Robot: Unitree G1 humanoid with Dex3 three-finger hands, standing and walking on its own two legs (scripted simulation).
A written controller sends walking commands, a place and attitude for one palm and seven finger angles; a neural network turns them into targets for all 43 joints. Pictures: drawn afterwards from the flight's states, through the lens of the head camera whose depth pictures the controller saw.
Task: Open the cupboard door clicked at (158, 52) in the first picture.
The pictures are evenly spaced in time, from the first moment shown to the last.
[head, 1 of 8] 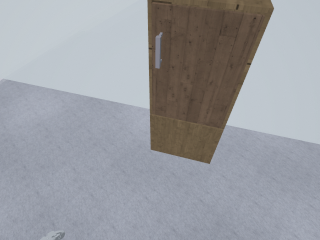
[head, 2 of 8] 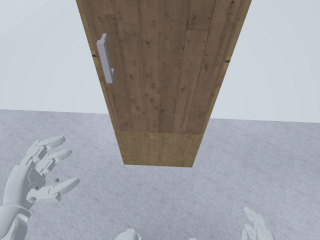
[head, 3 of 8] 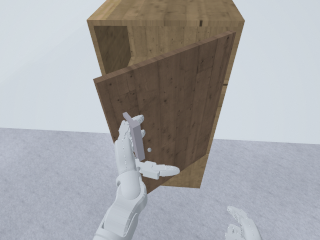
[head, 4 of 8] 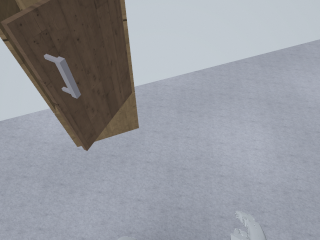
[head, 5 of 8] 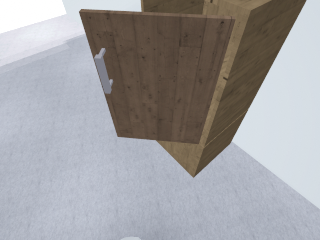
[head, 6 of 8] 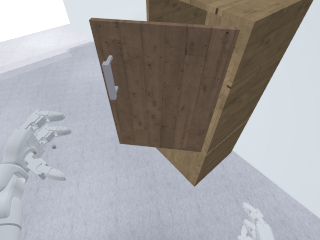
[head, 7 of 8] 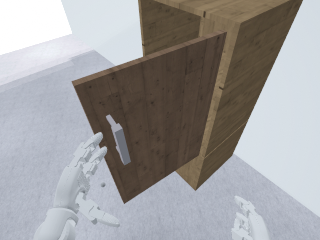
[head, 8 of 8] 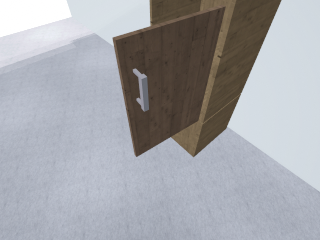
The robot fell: no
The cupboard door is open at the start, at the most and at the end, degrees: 0 83 83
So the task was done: yes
